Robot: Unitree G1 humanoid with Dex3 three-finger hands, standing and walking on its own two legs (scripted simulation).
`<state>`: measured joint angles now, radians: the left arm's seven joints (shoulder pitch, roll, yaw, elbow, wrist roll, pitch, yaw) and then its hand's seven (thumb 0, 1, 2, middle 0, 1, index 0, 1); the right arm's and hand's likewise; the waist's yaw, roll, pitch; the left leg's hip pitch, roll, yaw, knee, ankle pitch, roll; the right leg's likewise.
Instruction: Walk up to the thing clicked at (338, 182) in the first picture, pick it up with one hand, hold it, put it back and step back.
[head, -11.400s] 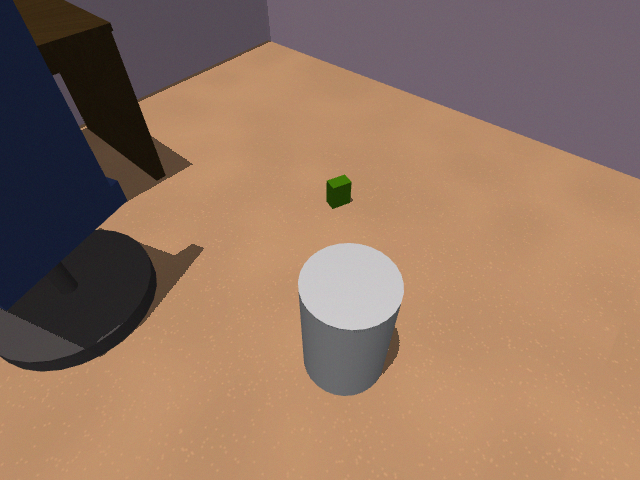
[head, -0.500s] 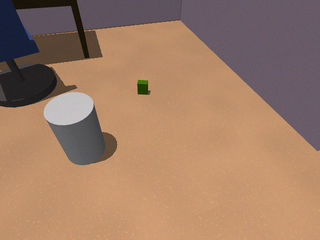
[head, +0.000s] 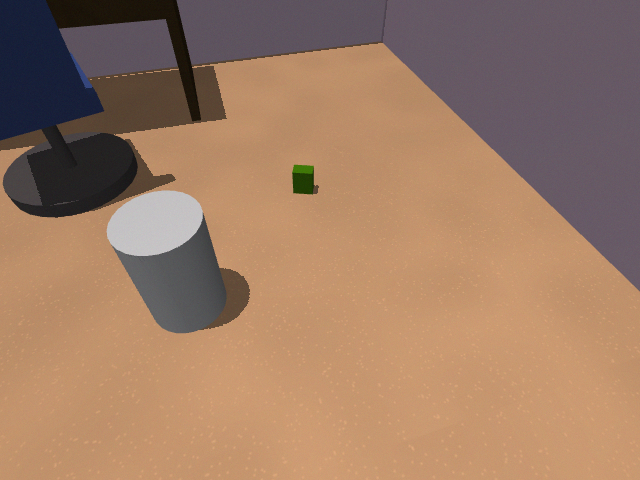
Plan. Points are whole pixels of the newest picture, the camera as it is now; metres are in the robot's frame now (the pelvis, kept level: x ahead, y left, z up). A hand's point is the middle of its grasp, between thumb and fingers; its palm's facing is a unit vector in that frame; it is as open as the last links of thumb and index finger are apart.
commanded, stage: walk up
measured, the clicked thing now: (303, 179) +1.52 +0.13 -0.71
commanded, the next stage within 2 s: stand in 0.18 s
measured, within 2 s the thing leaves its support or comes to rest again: neither
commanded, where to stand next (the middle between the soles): +0.07 -0.04 m, yaw -3 degrees
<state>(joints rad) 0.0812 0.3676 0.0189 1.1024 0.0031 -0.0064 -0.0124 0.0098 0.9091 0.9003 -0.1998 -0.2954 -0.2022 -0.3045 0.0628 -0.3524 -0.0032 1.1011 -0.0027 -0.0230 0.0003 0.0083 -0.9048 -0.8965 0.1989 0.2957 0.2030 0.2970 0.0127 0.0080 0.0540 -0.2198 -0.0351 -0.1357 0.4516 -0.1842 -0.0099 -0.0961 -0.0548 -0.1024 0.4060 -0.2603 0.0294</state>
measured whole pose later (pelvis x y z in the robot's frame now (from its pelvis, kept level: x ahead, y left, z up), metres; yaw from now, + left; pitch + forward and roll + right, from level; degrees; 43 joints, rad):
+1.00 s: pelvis +0.00 -0.02 +0.01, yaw -3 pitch -2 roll +0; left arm 0.10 0.35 0.02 1.13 0.01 0.00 -0.01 0.01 0.91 0.90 -0.20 -0.30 -0.20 -0.30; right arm 0.09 -0.35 0.01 1.15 -0.01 -0.01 0.00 0.01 -0.91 -0.90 0.20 0.30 0.20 0.30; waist 0.00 0.00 0.05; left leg -0.16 0.01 -0.09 0.34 -0.14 -0.03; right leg -0.08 -0.02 -0.06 0.33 -0.22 0.01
